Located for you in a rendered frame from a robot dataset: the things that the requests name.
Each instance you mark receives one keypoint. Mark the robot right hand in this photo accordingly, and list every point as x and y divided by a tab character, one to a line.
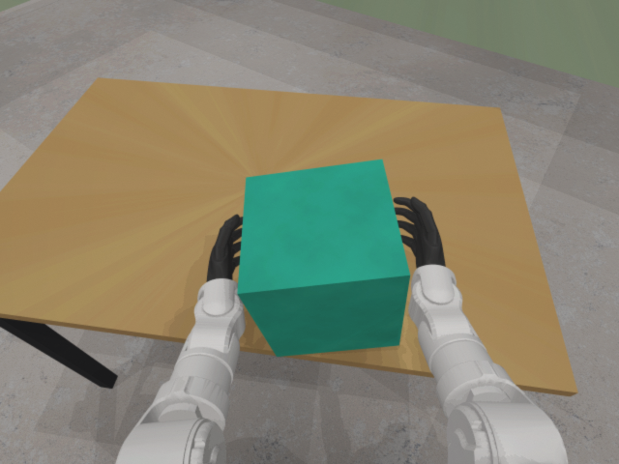
426	245

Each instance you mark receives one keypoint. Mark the robot left hand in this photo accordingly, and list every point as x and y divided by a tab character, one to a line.
221	263

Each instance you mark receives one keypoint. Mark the carton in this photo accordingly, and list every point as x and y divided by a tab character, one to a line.
322	264

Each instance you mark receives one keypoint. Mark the robot left upper arm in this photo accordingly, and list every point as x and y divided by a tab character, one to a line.
192	441

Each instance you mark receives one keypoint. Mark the table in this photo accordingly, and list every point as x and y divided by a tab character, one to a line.
110	224

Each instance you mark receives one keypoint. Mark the robot right forearm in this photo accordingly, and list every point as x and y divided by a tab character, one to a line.
455	355

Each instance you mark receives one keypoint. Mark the robot right upper arm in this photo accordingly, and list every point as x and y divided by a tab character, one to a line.
482	432

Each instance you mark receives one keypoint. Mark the robot left forearm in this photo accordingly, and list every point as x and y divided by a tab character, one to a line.
204	371

